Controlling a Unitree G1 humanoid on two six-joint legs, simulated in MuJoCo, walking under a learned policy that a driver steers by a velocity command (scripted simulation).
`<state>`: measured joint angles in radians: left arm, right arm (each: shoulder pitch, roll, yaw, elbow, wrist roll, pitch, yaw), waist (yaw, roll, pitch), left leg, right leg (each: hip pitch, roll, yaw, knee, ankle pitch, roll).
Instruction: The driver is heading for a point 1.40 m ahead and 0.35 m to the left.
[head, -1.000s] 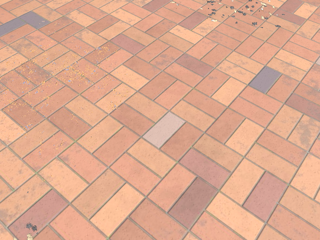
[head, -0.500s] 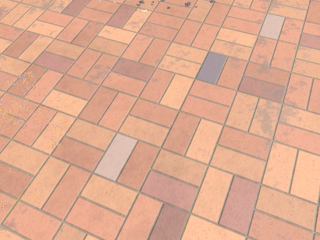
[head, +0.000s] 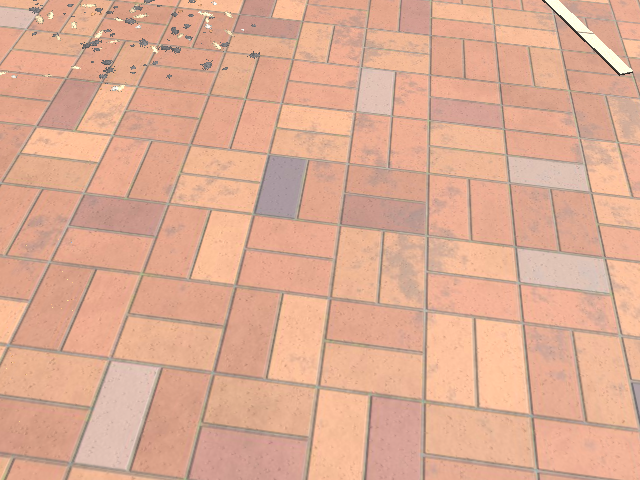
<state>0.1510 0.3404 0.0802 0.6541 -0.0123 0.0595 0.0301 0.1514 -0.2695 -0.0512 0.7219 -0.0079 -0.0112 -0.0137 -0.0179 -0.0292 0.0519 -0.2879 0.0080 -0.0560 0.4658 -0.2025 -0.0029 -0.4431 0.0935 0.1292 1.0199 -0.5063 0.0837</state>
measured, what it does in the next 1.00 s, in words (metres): walks ahead: right foot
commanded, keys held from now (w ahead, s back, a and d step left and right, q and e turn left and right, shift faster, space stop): no key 0.50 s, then w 0.50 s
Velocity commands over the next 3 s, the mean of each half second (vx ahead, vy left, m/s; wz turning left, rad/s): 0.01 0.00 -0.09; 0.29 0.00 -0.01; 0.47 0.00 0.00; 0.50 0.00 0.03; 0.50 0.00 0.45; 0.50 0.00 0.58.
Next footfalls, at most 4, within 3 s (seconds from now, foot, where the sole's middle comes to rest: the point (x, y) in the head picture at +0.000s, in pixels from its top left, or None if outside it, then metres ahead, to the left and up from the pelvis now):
0.14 right None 0.03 -0.14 -0.78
1.26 right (370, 468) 0.48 -0.11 -0.78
1.78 left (258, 337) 0.78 0.13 -0.78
2.30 right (345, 237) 1.07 -0.09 -0.78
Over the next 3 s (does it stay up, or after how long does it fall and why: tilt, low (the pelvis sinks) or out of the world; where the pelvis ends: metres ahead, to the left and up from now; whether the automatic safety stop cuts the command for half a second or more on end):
stays up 1.21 0.16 0.00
